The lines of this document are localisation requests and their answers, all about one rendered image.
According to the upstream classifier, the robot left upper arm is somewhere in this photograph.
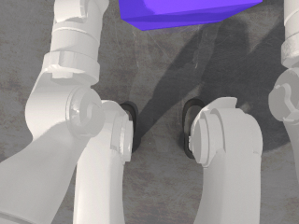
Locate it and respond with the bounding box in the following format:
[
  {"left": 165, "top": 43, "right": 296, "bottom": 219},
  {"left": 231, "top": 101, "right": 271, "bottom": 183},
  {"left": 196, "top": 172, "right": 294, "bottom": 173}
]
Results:
[{"left": 0, "top": 85, "right": 106, "bottom": 224}]

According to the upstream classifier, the right robot shin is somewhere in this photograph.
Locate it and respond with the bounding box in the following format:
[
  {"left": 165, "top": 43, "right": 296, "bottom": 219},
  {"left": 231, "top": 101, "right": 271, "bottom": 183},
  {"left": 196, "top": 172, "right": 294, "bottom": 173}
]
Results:
[{"left": 188, "top": 97, "right": 263, "bottom": 157}]

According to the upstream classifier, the robot right upper arm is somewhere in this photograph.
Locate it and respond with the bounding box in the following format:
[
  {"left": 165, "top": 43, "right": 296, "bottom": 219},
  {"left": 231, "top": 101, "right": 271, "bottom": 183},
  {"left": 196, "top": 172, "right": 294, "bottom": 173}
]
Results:
[{"left": 268, "top": 65, "right": 299, "bottom": 184}]

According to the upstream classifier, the left robot forearm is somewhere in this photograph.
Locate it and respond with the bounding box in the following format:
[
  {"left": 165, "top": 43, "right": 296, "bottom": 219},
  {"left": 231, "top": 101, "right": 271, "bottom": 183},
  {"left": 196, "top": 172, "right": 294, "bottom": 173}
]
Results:
[{"left": 24, "top": 0, "right": 109, "bottom": 115}]

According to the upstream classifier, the right robot forearm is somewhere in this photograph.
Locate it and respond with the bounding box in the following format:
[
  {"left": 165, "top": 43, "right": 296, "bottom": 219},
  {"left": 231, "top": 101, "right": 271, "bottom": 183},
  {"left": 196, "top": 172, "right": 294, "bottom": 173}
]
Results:
[{"left": 281, "top": 0, "right": 299, "bottom": 68}]

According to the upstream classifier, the robot left thigh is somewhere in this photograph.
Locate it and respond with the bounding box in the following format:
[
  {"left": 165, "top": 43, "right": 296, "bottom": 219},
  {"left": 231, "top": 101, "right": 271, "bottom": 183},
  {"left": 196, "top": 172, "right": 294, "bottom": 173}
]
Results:
[{"left": 73, "top": 109, "right": 134, "bottom": 224}]

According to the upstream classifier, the carton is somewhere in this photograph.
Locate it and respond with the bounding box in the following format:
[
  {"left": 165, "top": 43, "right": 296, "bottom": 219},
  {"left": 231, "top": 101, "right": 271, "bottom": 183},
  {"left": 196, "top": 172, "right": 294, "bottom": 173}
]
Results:
[{"left": 119, "top": 0, "right": 263, "bottom": 31}]

